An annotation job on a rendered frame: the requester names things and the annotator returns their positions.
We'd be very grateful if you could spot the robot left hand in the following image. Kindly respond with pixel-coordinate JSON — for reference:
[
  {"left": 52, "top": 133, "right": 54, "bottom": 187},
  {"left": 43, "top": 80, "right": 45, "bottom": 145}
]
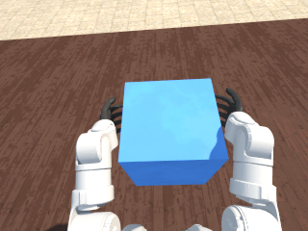
[{"left": 99, "top": 97, "right": 123, "bottom": 133}]

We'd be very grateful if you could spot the carton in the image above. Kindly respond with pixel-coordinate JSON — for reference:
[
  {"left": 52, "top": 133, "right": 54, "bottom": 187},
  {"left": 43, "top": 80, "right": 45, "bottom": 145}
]
[{"left": 118, "top": 78, "right": 229, "bottom": 186}]

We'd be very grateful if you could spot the robot left upper arm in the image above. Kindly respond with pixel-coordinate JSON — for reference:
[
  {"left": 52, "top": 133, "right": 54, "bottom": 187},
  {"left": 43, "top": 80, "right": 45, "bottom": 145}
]
[{"left": 68, "top": 212, "right": 121, "bottom": 231}]

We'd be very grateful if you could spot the robot right hand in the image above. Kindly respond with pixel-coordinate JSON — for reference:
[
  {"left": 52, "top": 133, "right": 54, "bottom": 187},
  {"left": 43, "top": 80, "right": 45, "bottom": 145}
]
[{"left": 215, "top": 88, "right": 244, "bottom": 128}]

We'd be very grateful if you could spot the robot left forearm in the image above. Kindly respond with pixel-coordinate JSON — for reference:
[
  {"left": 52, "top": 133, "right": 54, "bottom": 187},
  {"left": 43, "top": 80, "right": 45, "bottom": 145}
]
[{"left": 67, "top": 119, "right": 118, "bottom": 231}]

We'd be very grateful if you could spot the robot right forearm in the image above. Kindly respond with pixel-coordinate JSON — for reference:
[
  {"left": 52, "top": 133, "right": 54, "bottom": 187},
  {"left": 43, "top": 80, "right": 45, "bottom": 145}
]
[{"left": 224, "top": 112, "right": 282, "bottom": 231}]

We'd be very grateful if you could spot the robot right upper arm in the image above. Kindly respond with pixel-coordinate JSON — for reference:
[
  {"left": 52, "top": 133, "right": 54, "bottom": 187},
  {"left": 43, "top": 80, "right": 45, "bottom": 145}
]
[{"left": 221, "top": 204, "right": 281, "bottom": 231}]

